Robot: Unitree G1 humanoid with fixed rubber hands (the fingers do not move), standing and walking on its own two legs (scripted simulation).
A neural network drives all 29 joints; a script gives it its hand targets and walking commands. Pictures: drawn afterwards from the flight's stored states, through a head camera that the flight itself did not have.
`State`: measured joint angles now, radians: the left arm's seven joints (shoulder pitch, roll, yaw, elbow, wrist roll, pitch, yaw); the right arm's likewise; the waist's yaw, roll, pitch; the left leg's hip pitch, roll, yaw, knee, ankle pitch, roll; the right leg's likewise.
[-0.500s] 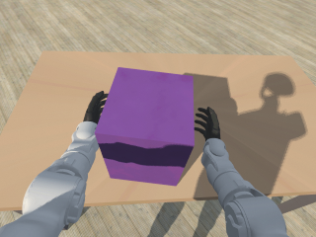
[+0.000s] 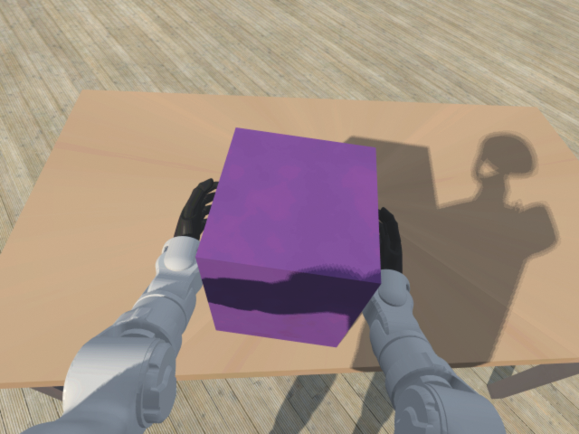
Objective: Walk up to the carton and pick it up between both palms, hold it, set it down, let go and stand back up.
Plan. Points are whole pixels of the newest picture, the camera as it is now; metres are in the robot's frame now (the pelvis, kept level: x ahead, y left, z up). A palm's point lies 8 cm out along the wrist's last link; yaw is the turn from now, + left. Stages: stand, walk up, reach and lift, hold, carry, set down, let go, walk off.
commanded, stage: reach and lift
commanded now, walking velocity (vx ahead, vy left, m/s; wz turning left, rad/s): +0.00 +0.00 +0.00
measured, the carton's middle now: (289, 245) +0.40 -0.04 +0.01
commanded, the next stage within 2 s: none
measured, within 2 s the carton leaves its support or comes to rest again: leaves its support in 1.20 s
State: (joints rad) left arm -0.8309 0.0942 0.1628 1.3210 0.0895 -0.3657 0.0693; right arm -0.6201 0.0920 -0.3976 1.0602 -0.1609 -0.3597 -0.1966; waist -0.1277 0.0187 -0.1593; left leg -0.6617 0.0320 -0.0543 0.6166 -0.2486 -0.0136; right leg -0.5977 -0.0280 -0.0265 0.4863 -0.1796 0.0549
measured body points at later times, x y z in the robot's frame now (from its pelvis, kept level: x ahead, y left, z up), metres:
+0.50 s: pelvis +0.03 -0.01 +0.02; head +0.09 -0.01 +0.46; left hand +0.42 +0.10 +0.02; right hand +0.36 -0.19 +0.01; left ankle +0.02 +0.12 -0.73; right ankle +0.02 -0.16 -0.73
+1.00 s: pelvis +0.02 +0.00 +0.01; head +0.08 +0.01 +0.46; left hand +0.42 +0.09 +0.02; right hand +0.35 -0.19 +0.01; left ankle +0.02 +0.12 -0.73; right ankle +0.02 -0.16 -0.73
